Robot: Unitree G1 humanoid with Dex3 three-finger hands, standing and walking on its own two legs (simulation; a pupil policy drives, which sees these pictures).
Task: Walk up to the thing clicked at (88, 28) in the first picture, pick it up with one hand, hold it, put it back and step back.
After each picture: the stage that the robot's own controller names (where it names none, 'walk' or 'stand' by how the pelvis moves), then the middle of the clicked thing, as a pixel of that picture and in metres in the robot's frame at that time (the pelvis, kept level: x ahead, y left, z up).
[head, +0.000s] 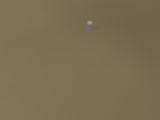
stand; (89, 25) +1.84 -0.13 -0.72
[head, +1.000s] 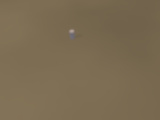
walk; (72, 34) +1.70 +0.19 -0.70
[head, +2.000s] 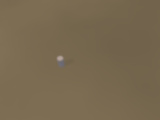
walk; (60, 61) +1.12 +0.33 -0.71
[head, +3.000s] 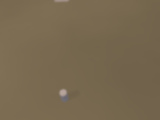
walk; (64, 95) +0.70 +0.24 -0.72
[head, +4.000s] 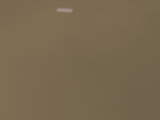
walk; out of the picture +0.45 +0.14 -0.71
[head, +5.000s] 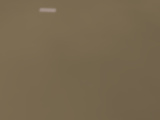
stand; out of the picture +0.36 +0.19 -0.71
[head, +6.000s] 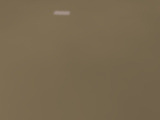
stand; out of the picture +0.35 +0.14 -0.72
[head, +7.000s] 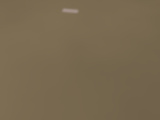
stand; out of the picture +0.36 +0.14 -0.72
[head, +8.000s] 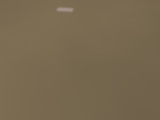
walk; out of the picture +0.34 +0.16 -0.72
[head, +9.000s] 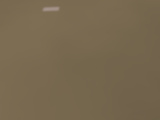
stand; out of the picture +0.34 +0.20 -0.72
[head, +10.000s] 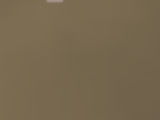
stand; out of the picture +0.36 +0.20 -0.70
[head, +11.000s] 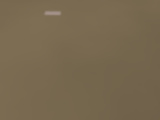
stand; out of the picture +0.34 +0.18 -0.72
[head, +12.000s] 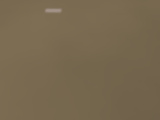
stand; out of the picture +0.35 +0.19 -0.73
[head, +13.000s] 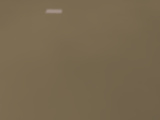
stand; out of the picture +0.35 +0.19 -0.73
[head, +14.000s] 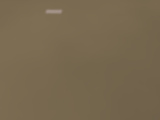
go down; out of the picture +0.34 +0.19 -0.73
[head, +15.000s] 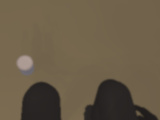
go down; (26, 66) +0.44 +0.21 -0.32
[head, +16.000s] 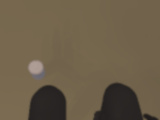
approach; (37, 70) +0.44 +0.20 -0.31
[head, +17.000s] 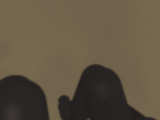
close in; out of the picture +0.43 +0.24 -0.23
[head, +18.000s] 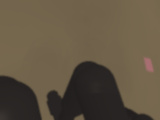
close; out of the picture +0.42 +0.25 -0.23
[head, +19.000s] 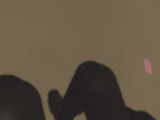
lift; out of the picture +0.41 +0.24 -0.24
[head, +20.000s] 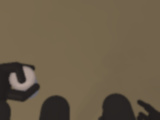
lift; (26, 84) +0.33 +0.20 -0.05
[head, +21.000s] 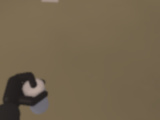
hold; (36, 96) +0.32 +0.17 +0.00
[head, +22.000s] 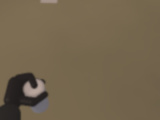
hold; (37, 96) +0.32 +0.17 -0.01
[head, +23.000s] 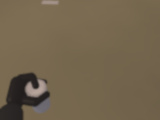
crouch; (39, 96) +0.32 +0.16 -0.01
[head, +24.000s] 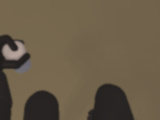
crouch; (18, 58) +0.44 +0.19 -0.11
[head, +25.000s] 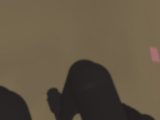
lower; out of the picture +0.46 +0.27 -0.22
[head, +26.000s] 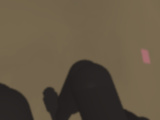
lower; out of the picture +0.45 +0.27 -0.24
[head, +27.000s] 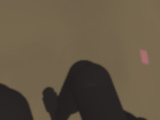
lower; out of the picture +0.45 +0.26 -0.24
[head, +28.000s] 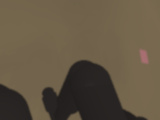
lower; out of the picture +0.45 +0.26 -0.24
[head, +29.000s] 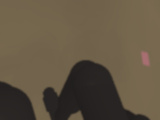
draw back; out of the picture +0.44 +0.24 -0.25
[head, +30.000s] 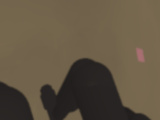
rise; out of the picture +0.44 +0.25 -0.24
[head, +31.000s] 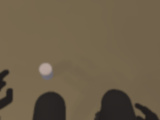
walk; (46, 71) +0.46 +0.17 -0.39
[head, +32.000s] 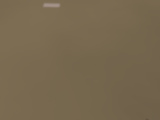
stand; out of the picture +0.39 +0.15 -0.66
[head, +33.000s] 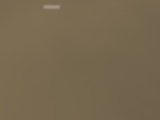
stand; out of the picture +0.39 +0.16 -0.67
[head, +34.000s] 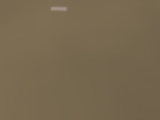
stand; out of the picture +0.39 +0.15 -0.70
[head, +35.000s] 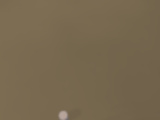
walk; (63, 117) +0.42 +0.13 -0.71
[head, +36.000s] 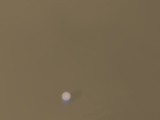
walk; (66, 98) +0.51 +0.08 -0.71
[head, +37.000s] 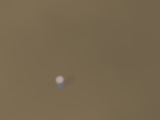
walk; (60, 82) +0.71 +0.24 -0.69
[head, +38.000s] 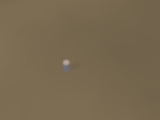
stand; (66, 65) +1.02 +0.19 -0.70
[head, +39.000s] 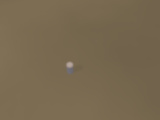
stand; (69, 68) +0.98 +0.12 -0.72
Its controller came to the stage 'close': yes
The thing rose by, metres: 0.71
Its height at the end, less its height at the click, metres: +0.00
